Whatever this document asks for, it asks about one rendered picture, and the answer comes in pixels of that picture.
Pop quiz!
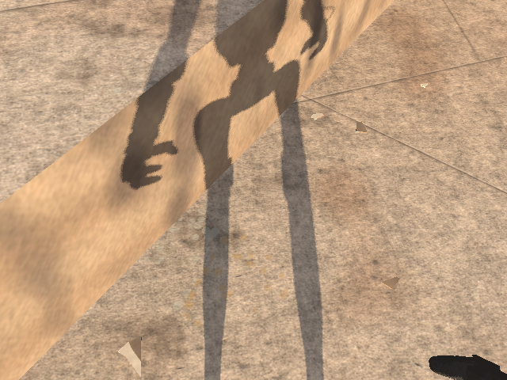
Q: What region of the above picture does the right robot hand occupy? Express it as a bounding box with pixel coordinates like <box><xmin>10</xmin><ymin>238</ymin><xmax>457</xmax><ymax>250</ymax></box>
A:
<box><xmin>429</xmin><ymin>355</ymin><xmax>507</xmax><ymax>380</ymax></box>

